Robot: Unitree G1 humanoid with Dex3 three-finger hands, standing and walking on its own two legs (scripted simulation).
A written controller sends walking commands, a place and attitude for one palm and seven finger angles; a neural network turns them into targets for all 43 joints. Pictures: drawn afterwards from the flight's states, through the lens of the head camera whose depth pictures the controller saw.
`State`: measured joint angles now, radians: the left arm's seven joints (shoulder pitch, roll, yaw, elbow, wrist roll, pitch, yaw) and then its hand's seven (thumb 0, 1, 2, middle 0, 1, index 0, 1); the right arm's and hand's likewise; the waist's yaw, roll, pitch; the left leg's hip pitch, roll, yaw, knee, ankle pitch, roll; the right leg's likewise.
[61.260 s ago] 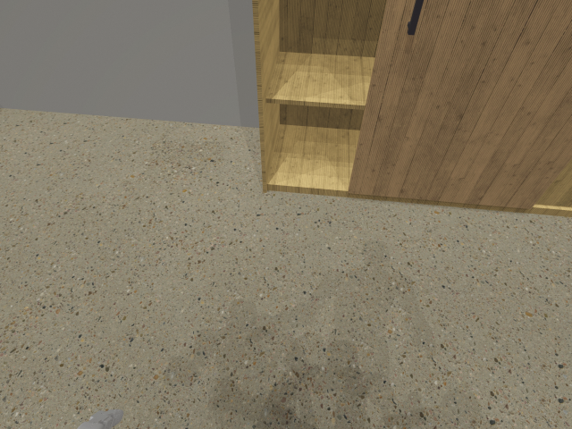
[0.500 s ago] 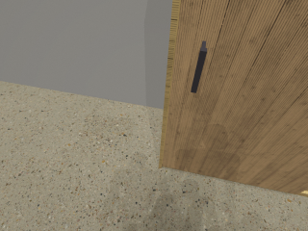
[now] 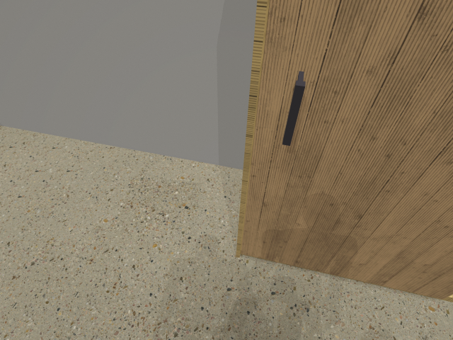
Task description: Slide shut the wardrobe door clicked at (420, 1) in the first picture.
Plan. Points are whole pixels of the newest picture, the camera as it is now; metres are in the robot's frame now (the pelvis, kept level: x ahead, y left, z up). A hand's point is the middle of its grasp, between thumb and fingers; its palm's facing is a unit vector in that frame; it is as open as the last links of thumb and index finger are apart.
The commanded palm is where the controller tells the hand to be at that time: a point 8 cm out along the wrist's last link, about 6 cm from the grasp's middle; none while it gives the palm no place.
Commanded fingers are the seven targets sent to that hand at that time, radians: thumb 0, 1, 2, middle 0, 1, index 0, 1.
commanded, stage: let the arm hang, fingers relaxed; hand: right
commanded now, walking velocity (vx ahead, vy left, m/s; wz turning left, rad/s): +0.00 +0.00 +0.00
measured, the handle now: (293, 110) +0.55 -0.11 +0.12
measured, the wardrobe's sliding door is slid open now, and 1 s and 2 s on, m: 0.00 0.00 0.00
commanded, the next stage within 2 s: look to check the result in 0.04 s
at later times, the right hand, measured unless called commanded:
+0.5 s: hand out of the picture -0.01 -0.17 -0.18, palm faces +0.02 +0.98 -0.18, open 7.4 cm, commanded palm none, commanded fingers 0.00 -0.90 -0.90 0.20 0.30 0.20 0.30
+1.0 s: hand out of the picture +0.01 -0.19 -0.18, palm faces -0.04 +0.98 -0.19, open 7.4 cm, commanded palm none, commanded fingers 0.00 -0.90 -0.90 0.20 0.30 0.20 0.30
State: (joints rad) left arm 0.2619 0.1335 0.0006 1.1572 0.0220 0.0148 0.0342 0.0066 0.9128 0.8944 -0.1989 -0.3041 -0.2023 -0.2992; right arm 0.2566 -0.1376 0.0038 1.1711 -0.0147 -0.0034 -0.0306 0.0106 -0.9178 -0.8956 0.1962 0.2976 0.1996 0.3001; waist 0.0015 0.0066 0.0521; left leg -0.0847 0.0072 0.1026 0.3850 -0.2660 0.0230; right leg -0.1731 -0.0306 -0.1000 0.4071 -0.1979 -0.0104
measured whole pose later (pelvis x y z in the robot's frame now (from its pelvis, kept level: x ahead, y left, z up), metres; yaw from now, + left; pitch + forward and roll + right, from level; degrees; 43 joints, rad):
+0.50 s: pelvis +0.01 -0.01 +0.00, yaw +0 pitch -2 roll +0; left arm 0.25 0.15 0.00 1.16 0.02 0.01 0.04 0.01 0.92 0.89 -0.20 -0.30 -0.20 -0.30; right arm 0.27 -0.14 0.00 1.18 -0.02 0.00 -0.03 0.00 -0.91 -0.90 0.20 0.30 0.20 0.30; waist 0.00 0.00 0.06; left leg -0.07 0.02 0.10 0.38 -0.27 0.01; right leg -0.16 -0.01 -0.11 0.40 -0.21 -0.02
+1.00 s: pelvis +0.01 -0.02 -0.01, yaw +5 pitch -1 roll +0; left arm 0.21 0.16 0.03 1.10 0.02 0.03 0.04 0.01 0.91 0.89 -0.20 -0.30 -0.20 -0.30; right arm 0.26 -0.16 -0.04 1.13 -0.02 0.04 -0.01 0.00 -0.91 -0.90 0.20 0.30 0.20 0.30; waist -0.02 0.01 0.09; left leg -0.17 0.01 0.01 0.50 -0.31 0.01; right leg -0.20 -0.04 -0.19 0.48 -0.26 -0.03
